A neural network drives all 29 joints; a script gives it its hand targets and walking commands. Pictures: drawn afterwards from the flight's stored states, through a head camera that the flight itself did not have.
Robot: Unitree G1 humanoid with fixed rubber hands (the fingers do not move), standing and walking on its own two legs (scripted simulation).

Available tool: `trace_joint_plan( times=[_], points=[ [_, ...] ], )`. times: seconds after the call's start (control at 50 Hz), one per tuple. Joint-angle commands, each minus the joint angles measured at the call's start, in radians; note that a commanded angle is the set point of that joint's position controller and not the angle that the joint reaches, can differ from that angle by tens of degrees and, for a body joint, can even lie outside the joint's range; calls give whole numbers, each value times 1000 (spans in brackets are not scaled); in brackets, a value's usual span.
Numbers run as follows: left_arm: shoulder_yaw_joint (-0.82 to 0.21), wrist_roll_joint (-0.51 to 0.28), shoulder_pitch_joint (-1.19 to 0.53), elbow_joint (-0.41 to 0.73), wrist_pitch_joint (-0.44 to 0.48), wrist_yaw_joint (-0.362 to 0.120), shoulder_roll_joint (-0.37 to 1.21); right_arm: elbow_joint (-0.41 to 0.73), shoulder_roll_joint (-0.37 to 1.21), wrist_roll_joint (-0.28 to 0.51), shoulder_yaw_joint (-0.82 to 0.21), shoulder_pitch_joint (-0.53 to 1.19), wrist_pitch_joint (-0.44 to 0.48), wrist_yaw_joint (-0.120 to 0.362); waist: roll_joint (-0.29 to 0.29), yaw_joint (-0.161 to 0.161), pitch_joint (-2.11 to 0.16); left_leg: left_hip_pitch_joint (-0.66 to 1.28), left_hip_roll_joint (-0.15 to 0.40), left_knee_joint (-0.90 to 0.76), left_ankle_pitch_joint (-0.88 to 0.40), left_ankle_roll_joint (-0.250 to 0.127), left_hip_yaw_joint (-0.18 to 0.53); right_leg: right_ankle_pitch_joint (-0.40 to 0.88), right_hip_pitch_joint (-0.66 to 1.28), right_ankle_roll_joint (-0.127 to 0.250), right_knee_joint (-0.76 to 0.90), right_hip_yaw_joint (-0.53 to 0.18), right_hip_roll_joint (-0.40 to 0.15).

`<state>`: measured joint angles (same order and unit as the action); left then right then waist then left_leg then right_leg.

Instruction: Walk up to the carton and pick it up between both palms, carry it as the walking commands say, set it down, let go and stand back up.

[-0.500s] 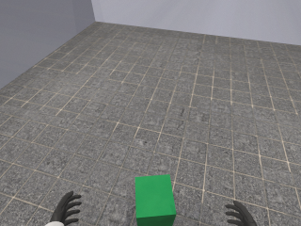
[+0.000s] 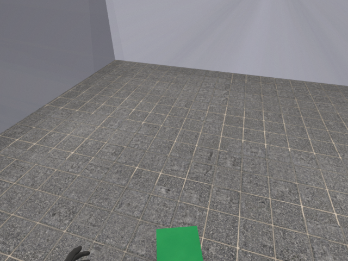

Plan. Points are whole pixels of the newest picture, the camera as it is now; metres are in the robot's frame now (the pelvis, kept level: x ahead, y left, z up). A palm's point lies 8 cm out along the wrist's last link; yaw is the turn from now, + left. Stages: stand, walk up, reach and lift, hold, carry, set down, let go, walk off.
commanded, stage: stand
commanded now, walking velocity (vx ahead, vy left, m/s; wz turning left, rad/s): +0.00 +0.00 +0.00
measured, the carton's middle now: out of the picture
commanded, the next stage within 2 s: none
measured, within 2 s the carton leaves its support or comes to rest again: neither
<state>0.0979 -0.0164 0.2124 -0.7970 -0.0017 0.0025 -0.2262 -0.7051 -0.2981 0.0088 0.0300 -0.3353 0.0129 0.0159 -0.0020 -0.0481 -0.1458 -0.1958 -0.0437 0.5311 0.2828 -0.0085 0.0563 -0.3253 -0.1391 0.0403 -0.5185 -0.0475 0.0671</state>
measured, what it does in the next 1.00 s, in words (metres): stands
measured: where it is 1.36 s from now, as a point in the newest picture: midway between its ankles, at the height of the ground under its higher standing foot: outside the picture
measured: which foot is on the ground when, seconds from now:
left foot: down 0.00-1.00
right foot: down 0.00-1.00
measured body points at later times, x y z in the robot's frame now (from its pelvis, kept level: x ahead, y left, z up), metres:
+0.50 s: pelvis -0.02 +0.01 +0.00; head -0.08 +0.01 +0.45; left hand +0.08 +0.28 -0.12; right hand +0.09 -0.27 -0.10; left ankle +0.00 +0.11 -0.73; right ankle -0.03 -0.09 -0.73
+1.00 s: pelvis -0.04 +0.01 +0.00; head -0.09 +0.02 +0.45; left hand +0.03 +0.28 -0.13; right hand +0.05 -0.27 -0.11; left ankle +0.00 +0.11 -0.73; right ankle -0.03 -0.09 -0.73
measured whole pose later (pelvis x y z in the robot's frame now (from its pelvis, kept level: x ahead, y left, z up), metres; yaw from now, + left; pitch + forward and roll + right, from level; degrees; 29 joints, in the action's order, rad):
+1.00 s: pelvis -0.04 +0.01 +0.00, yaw +0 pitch -5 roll -1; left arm 0.10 -0.02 0.21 -1.01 0.01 0.00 -0.24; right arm -0.87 -0.31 0.01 0.03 -0.32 0.04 0.01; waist 0.00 -0.05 -0.05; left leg -0.20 -0.04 0.49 0.21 -0.02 0.06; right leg -0.24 -0.14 0.04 -0.46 -0.05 0.07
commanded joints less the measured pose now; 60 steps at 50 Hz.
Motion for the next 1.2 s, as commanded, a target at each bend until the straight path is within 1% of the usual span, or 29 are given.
trace_joint_plan(
  times=[0.0, 0.04, 0.16, 0.26, 0.34, 0.4, 0.5, 0.64, 0.72, 0.8, 0.9, 0.94, 0.96, 0.98, 1.12, 1.16, 1.18],
  points=[
    [33, 56, -52, 93, 59, 10, -253, 79, -182, -53, 69, 94, 53, -31, -28, 32, 143, -65, 109, -93, -229, -50, 110, 212, -92, -6, 153, -132, -136],
    [32, 57, -49, 82, 60, 11, -254, 71, -183, -51, 68, 84, 56, -33, -33, 34, 142, -61, 112, -97, -233, -51, 111, 219, -90, -6, 151, -132, -135],
    [29, 55, -50, 49, 62, 12, -255, 50, -188, -48, 66, 81, 59, -34, -21, 35, 138, -50, 117, -102, -245, -56, 121, 225, -82, -2, 151, -137, -137],
    [26, 54, -49, 20, 62, 11, -253, 31, -191, -46, 64, 82, 61, -37, -24, 33, 143, -47, 119, -104, -248, -59, 123, 230, -77, -1, 157, -138, -139],
    [24, 56, -52, -1, 62, 10, -254, 16, -188, -45, 61, 79, 62, -37, -27, 35, 157, -47, 120, -113, -226, -58, 128, 204, -81, 1, 165, -140, -140],
    [23, 55, -52, -16, 61, 9, -259, 4, -190, -43, 59, 80, 62, -38, -17, 37, 168, -48, 121, -120, -204, -58, 132, 180, -86, 2, 173, -144, -142],
    [19, 56, -59, -40, 61, 8, -256, -19, -194, -42, 57, 84, 62, -38, -21, 38, 188, -51, 123, -136, -163, -60, 140, 132, -96, 6, 186, -149, -143],
    [17, 55, -53, -76, 61, 6, -259, -51, -203, -40, 56, 85, 64, -37, -11, 38, 213, -59, 125, -156, -118, -61, 150, 93, -96, 11, 201, -154, -142],
    [16, 55, -59, -91, 61, 5, -264, -69, -203, -39, 54, 85, 64, -37, -16, 39, 208, -53, 125, -168, -97, -61, 152, 77, -91, 13, 207, -153, -144],
    [16, 54, -57, -109, 59, 5, -267, -87, -207, -38, 52, 93, 62, -36, -1, 39, 213, -48, 125, -180, -73, -60, 153, 63, -89, 12, 214, -150, -141],
    [13, 53, -59, -130, 60, 4, -266, -108, -203, -33, 48, 94, 63, -36, -14, 44, 214, -40, 124, -183, -81, -59, 152, 66, -86, 13, 224, -153, -146],
    [10, 52, -57, -136, 60, 4, -265, -118, -205, -33, 46, 99, 61, -35, -6, 40, 208, -36, 126, -184, -83, -60, 153, 73, -80, 12, 226, -152, -147],
    [11, 52, -58, -143, 59, 5, -268, -123, -203, -33, 46, 97, 61, -36, -11, 45, 211, -34, 127, -189, -83, -60, 153, 72, -82, 12, 225, -152, -147],
    [10, 51, -58, -144, 59, 5, -265, -127, -209, -32, 46, 101, 61, -36, -10, 41, 213, -36, 127, -188, -84, -60, 153, 74, -80, 13, 228, -154, -148],
    [10, 48, -62, -168, 58, 6, -273, -153, -215, -31, 43, 114, 60, -36, -6, 42, 209, -26, 130, -198, -94, -60, 153, 91, -70, 12, 231, -150, -149],
    [9, 48, -56, -176, 59, 6, -272, -162, -209, -30, 41, 113, 59, -37, -13, 42, 211, -25, 130, -200, -103, -59, 153, 97, -69, 13, 235, -150, -152],
    [9, 48, -60, -176, 59, 7, -273, -162, -208, -28, 40, 117, 59, -36, -4, 44, 210, -23, 130, -196, -113, -59, 149, 103, -70, 13, 237, -152, -155]
  ],
)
